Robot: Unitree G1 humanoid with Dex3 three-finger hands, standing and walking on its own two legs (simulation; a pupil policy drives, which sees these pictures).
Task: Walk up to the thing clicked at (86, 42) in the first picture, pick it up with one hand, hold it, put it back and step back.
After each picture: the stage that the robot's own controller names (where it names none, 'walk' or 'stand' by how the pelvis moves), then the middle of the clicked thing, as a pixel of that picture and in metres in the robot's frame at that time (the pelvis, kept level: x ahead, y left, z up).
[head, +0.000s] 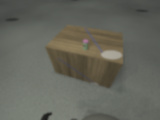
stand; (85, 44) +0.89 +0.11 -0.11
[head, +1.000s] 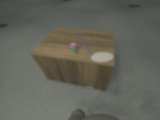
walk; (73, 48) +0.76 +0.27 -0.09
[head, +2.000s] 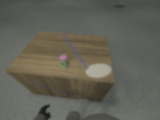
walk; (63, 61) +0.53 +0.28 -0.08
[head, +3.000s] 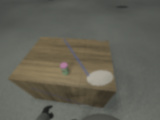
stand; (64, 69) +0.48 +0.26 -0.11
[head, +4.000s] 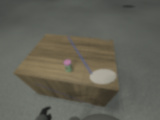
stand; (68, 66) +0.50 +0.24 -0.11
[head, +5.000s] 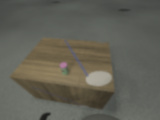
stand; (64, 68) +0.49 +0.27 -0.12
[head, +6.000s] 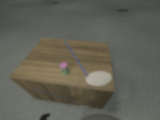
stand; (64, 69) +0.49 +0.28 -0.12
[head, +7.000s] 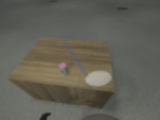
rise first; (63, 69) +0.48 +0.28 -0.12
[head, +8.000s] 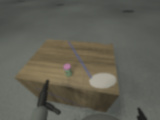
rise first; (68, 70) +0.48 +0.26 -0.11
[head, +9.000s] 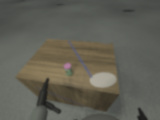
go down; (68, 69) +0.48 +0.26 -0.11
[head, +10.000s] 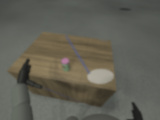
go down; (65, 64) +0.51 +0.25 -0.09
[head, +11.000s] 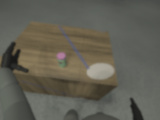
go down; (61, 60) +0.49 +0.24 -0.05
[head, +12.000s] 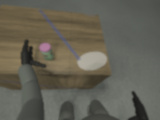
close in; (47, 52) +0.50 +0.26 -0.02
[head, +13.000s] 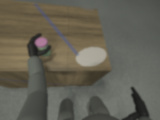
close; (44, 47) +0.52 +0.26 +0.00
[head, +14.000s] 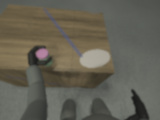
lift; (45, 58) +0.44 +0.28 +0.00
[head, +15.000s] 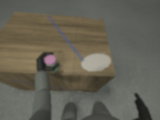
lift; (52, 64) +0.41 +0.24 -0.01
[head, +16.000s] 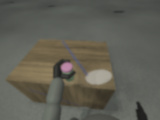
lift; (68, 72) +0.33 +0.16 +0.09
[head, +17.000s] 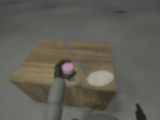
hold; (69, 72) +0.33 +0.16 +0.09
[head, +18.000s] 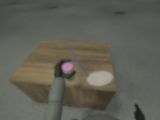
hold; (69, 72) +0.34 +0.16 +0.09
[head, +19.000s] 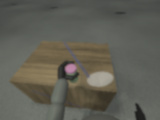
hold; (72, 73) +0.33 +0.14 +0.08
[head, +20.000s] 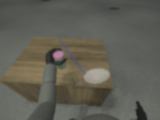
crouch; (60, 60) +0.42 +0.22 +0.09
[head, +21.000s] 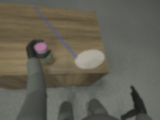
lower; (43, 52) +0.49 +0.26 -0.02
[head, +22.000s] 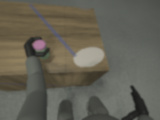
lower; (42, 50) +0.51 +0.25 +0.00
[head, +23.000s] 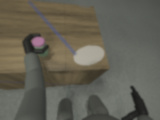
lower; (41, 47) +0.52 +0.26 +0.00
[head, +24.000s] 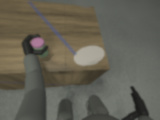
lower; (40, 48) +0.51 +0.26 +0.00
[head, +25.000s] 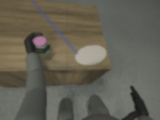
loosen; (42, 46) +0.52 +0.26 +0.01
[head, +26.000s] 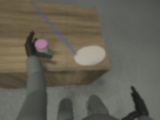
withdraw; (44, 49) +0.50 +0.24 +0.01
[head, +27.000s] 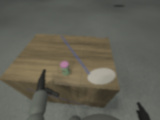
sink last; (65, 68) +0.45 +0.23 -0.06
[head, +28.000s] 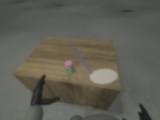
stand; (69, 67) +0.48 +0.24 -0.06
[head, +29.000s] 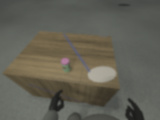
stand; (66, 65) +0.47 +0.24 -0.05
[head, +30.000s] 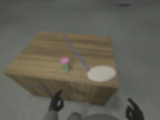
stand; (65, 64) +0.48 +0.24 -0.05
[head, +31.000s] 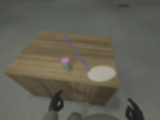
stand; (66, 64) +0.48 +0.24 -0.05
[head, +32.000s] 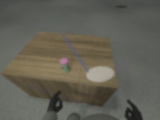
stand; (64, 65) +0.48 +0.24 -0.05
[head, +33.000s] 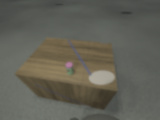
stand; (69, 68) +0.50 +0.23 -0.11
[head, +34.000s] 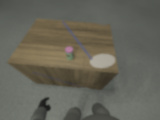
walk; (69, 53) +0.56 +0.20 -0.10
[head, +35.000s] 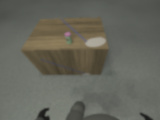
walk; (68, 38) +0.82 +0.32 -0.09
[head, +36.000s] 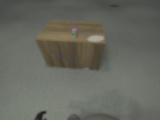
stand; (74, 33) +1.09 +0.30 -0.10
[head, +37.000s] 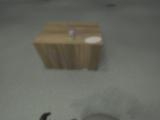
stand; (71, 35) +1.07 +0.32 -0.12
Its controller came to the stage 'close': yes
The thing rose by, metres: 0.22
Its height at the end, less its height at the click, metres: +0.00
